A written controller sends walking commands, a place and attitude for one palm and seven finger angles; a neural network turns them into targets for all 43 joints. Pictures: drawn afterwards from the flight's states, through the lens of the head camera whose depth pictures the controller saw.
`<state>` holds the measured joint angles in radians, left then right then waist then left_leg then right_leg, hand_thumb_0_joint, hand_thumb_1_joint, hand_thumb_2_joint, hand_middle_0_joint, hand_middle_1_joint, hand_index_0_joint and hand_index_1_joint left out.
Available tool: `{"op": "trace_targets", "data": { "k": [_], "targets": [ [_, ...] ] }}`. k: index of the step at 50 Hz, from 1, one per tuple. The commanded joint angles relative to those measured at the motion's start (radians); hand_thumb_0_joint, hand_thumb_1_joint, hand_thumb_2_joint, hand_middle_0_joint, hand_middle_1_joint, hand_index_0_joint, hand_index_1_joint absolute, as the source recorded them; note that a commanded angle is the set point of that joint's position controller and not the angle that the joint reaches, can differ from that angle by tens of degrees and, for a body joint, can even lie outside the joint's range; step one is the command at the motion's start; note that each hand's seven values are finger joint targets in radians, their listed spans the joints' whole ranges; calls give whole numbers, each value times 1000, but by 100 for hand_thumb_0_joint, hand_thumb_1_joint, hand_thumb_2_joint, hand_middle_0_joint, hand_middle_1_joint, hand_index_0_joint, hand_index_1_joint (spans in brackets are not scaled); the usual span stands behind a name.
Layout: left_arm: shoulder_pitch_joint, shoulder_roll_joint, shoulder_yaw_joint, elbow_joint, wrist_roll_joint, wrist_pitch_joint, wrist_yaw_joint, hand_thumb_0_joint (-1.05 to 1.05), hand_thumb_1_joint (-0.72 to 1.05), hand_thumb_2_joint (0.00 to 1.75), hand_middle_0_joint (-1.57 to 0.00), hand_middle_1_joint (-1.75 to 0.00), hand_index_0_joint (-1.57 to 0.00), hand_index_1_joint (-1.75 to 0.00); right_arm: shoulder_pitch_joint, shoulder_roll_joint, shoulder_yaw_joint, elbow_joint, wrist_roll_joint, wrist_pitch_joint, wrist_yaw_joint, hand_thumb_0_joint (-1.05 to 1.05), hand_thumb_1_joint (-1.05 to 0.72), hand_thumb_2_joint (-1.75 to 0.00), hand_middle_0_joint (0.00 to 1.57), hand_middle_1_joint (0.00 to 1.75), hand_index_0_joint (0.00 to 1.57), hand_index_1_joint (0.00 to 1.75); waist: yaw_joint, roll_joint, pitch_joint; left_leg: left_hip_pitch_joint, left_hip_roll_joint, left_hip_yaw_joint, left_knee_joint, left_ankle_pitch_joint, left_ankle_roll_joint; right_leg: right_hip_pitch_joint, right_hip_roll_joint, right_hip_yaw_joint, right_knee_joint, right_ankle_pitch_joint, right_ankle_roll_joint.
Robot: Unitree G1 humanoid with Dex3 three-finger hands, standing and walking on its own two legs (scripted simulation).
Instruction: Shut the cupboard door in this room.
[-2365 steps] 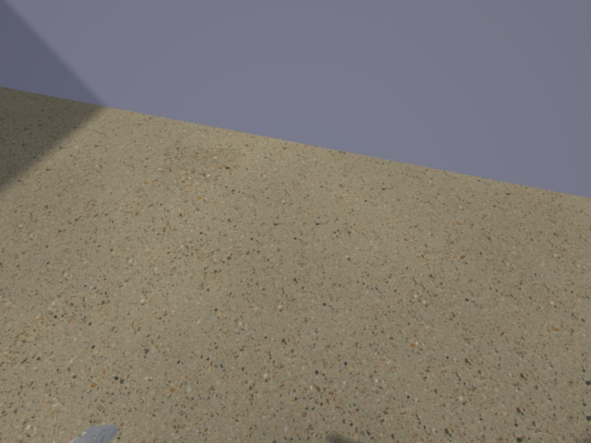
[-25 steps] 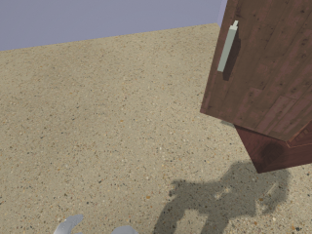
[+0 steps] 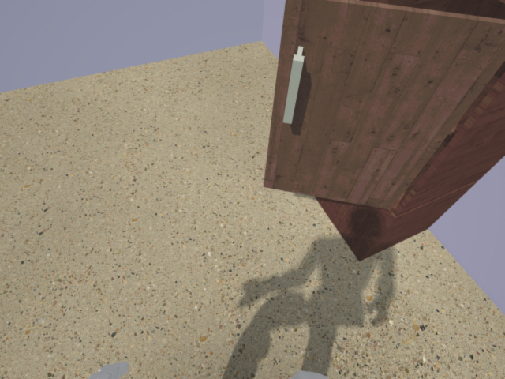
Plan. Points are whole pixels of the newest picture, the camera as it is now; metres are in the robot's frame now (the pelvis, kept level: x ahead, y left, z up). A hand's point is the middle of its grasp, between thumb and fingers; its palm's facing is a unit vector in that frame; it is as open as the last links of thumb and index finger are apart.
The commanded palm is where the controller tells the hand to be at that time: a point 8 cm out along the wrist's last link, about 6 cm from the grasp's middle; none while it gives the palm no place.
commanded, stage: turn to face it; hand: left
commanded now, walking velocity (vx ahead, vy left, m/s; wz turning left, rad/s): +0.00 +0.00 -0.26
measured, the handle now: (293, 86) +0.68 -0.05 +0.06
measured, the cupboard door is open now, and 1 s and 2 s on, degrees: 54 54 54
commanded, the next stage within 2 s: take the last steps up to it in 0.10 s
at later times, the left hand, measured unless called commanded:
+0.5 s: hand out of the picture +0.10 +0.17 -0.18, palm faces -0.12 -0.98 -0.14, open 7.4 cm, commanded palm none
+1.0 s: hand (235, 315) +0.25 +0.04 -0.17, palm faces -0.18 -0.96 -0.19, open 7.2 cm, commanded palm none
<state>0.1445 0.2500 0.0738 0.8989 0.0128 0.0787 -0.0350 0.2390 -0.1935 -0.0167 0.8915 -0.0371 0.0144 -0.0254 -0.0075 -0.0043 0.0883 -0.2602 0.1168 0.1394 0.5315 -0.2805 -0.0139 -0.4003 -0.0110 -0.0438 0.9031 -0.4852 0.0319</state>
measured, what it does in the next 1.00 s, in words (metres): walks ahead: right foot, then left foot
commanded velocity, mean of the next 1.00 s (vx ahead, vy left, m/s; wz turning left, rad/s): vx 0.12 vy -0.06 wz -0.13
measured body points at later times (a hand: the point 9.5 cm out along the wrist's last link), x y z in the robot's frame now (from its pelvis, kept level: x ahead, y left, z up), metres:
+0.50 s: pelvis +0.04 -0.01 +0.00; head +0.06 +0.01 +0.45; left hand +0.11 +0.22 -0.17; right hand +0.04 -0.26 -0.14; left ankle +0.04 +0.10 -0.74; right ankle -0.01 -0.13 -0.68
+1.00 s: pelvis +0.15 -0.12 +0.00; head +0.19 -0.12 +0.45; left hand +0.26 +0.10 -0.15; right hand +0.11 -0.36 -0.15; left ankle +0.15 -0.01 -0.69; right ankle +0.14 -0.22 -0.74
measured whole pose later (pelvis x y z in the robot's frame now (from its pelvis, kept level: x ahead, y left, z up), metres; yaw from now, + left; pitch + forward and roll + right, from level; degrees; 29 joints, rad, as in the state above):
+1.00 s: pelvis +0.15 -0.12 +0.00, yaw -11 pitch +1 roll -1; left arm 0.18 0.17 0.04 1.03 0.02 -0.02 0.01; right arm 0.27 -0.19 -0.04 1.03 -0.02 0.01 -0.02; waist -0.03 0.02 0.06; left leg -0.43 0.08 0.09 0.95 -0.43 -0.03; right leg -0.25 0.00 -0.13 0.46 -0.23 -0.04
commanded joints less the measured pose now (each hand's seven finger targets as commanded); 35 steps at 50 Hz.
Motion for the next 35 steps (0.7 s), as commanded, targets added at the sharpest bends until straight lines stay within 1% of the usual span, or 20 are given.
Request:
{"op": "trace_targets", "data": {
  "k": [1,2,3,4,5,6,7,9,11,15,17,18,19,20,21,22,24,27,31,35],
  "targets": [
    [19,32,3,-64,3,-41,9,0,90,90,-20,-30,-20,-30,43,-227,-68,-22,8,-4,-8,0,-90,-90,20,30,20,30,-7,213,-148,104,198,-127,-66,450,122,133,22,-40,-291,141,-18],
    [76,45,7,-46,4,-46,12,0,90,90,-20,-30,-20,-30,21,-225,-70,-23,14,-1,-5,0,-90,-90,20,30,20,30,21,180,-163,71,173,-94,-15,372,87,220,22,-45,-418,270,-24],
    [114,92,13,-29,9,-55,18,0,90,90,-20,-30,-20,-30,24,-200,-70,-26,22,0,0,0,-90,-90,20,30,20,30,31,76,-177,-9,126,-53,74,235,34,326,-42,39,-512,382,-49],
    [141,180,30,-16,19,-67,31,0,90,90,-20,-30,-20,-30,9,-130,-60,-51,29,1,5,0,-90,-90,20,30,20,30,44,-179,-167,-220,1,36,233,-103,-27,430,-267,316,-562,584,-129],
    [174,214,29,-5,10,-68,37,0,90,90,-20,-30,-20,-30,-45,-116,-47,-75,27,13,5,0,-90,-90,20,30,20,30,76,-201,-136,-263,-49,-36,399,-346,-39,344,-381,395,-584,717,-230],
    [152,195,30,0,12,-71,47,0,90,90,-20,-30,-20,-30,-58,-111,-49,-60,26,25,-4,0,-90,-90,20,30,20,30,58,-236,-126,-295,-37,-119,492,-334,-33,308,-343,400,-583,716,-255],
    [109,171,27,0,14,-70,53,0,90,90,-20,-30,-20,-30,-51,-121,-51,-44,26,25,-6,0,-90,-90,20,30,20,30,42,-270,-94,-331,-39,-138,555,-296,-34,301,-319,390,-577,708,-265],
    [42,128,15,-17,11,-68,56,0,90,90,-20,-30,-20,-30,-9,-118,-51,-6,24,22,0,0,-90,-90,20,30,20,30,1,-186,-100,-300,-32,-136,571,-192,-45,292,-248,252,-545,730,-234],
    [42,117,12,-14,13,-73,57,0,90,90,-20,-30,-20,-30,15,-94,-43,11,21,19,5,0,-90,-90,20,30,20,30,-6,-161,-137,-247,-40,-106,502,-154,-49,297,-220,193,-540,710,-217],
    [72,126,22,14,19,-73,46,0,90,90,-20,-30,-20,-30,-3,-77,-39,-3,16,2,8,0,-90,-90,20,30,20,30,15,-157,-109,-171,-58,-61,245,-170,-43,267,-213,252,-579,398,-234],
    [59,124,25,19,11,-70,36,0,90,90,-20,-30,-20,-30,56,-80,-36,17,11,-13,2,0,-90,-90,20,30,20,30,-13,-149,-97,-24,-78,-26,59,-62,-34,179,-169,247,-553,240,-206],
    [41,107,21,20,5,-67,33,0,90,90,-20,-30,-20,-30,115,-91,-36,39,11,-25,0,0,-90,-90,20,30,20,30,-48,-107,-95,124,-76,-26,-79,11,-31,70,-135,228,-505,148,-171],
    [45,57,9,8,0,-63,25,0,90,90,-20,-30,-20,-30,185,-158,-47,59,4,-35,-6,0,-90,-90,20,30,20,30,-75,75,-95,258,43,-194,-197,-94,7,-86,-48,160,-357,26,-118],
    [46,-1,-2,-19,2,-62,16,0,90,90,-20,-30,-20,-30,261,-257,-73,70,-10,-36,-10,0,-90,-90,20,30,20,30,-100,338,-85,298,301,-536,-309,-259,100,-245,64,12,-81,-96,-61],
    [-18,37,5,-54,15,-62,8,0,90,90,-20,-30,-20,-30,273,-291,-75,59,-10,-34,-18,0,-90,-90,20,30,20,30,-117,238,-43,203,402,-639,-380,-345,172,-279,16,74,81,-101,-63],
    [-46,50,13,-47,29,-60,2,0,90,90,-20,-30,-20,-30,243,-262,-68,61,-10,-40,-19,0,-90,-90,20,30,20,30,-92,210,-7,155,363,-593,-390,-307,152,-303,-10,97,191,-22,-55],
    [-12,46,23,-16,26,-58,-13,0,90,90,-20,-30,-20,-30,145,-190,-46,36,-4,-48,-21,0,-90,-90,20,30,20,30,-38,161,46,78,284,-393,-377,-142,118,-280,-49,95,256,120,-37],
    [19,11,13,9,17,-54,-20,0,90,90,-20,-30,-20,-30,167,-164,-39,58,-1,-64,-24,0,-90,-90,20,30,20,30,-26,149,-16,156,225,-196,-321,164,115,-249,-51,64,201,199,-17],
    [-35,-11,-2,1,15,-54,-20,0,90,90,-20,-30,-20,-30,215,-166,-49,91,-2,-62,-18,0,-90,-90,20,30,20,30,-42,154,-16,193,222,-106,-300,277,123,-228,-63,17,19,234,-10],
    [-53,0,-4,3,13,-63,-19,0,90,90,-20,-30,-20,-30,184,-179,-66,106,-5,-49,-9,0,-90,-90,20,30,20,30,-43,203,3,125,227,-72,-256,219,112,-66,-45,-43,-211,215,-26]
  ]
}}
